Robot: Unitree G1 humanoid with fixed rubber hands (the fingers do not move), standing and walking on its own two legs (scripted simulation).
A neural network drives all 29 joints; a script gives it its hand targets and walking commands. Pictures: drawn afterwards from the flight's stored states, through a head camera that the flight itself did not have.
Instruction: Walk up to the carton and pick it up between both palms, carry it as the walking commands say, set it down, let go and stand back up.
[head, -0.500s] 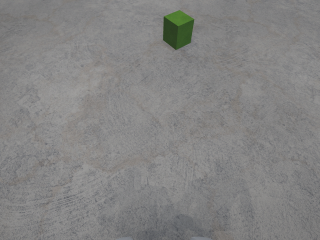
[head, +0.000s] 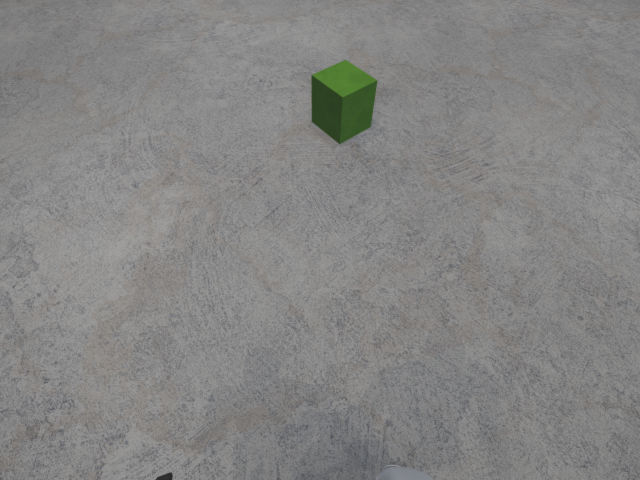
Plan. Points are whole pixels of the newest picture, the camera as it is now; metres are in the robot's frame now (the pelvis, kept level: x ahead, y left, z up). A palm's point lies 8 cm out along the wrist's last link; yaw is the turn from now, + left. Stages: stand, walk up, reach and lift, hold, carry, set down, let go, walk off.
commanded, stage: walk up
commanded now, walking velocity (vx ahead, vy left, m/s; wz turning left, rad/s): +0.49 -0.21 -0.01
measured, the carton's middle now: (342, 102) +1.65 -0.10 -0.62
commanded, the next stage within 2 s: none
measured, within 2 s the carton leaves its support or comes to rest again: neither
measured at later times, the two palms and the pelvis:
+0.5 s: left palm (181, 353) +0.31 +0.24 -0.14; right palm (519, 352) +0.29 -0.27 -0.10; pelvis +0.27 +0.00 +0.01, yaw +0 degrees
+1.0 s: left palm (215, 246) +0.51 +0.22 -0.14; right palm (474, 185) +0.63 -0.29 -0.10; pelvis +0.52 -0.03 +0.00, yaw +0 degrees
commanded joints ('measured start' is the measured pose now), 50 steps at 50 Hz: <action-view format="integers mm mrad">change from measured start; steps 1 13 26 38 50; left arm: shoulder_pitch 462 312 75 345 -31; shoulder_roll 219 73 10 69 43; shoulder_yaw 64 6 -3 22 17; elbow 114 50 -16 75 -109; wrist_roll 11 8 9 13 21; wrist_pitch -14 -15 7 -40 -17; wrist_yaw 35 57 -11 69 44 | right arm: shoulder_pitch -242 -341 -127 -276 10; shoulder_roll -71 -41 -200 -39 -205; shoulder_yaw -17 7 -56 -7 -59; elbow -186 -118 -41 -138 -26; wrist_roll -21 5 -24 -26 -15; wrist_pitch -26 -9 -41 -9 -18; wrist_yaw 0 10 -21 26 -26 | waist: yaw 154 29 -9 46 -148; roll -249 -116 252 -113 149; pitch -201 -33 -20 -59 42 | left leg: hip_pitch -555 -253 94 -476 208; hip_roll -103 -116 174 -21 331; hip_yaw -73 55 -15 -52 -500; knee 574 -86 -401 321 -483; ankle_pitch -140 178 769 -13 360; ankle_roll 96 54 129 59 278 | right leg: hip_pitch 606 372 -4 411 -425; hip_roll -323 -158 -79 -274 -95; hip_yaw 559 139 -7 280 121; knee -374 -311 5 -364 605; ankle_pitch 204 730 -71 511 -137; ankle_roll -189 -121 24 -193 18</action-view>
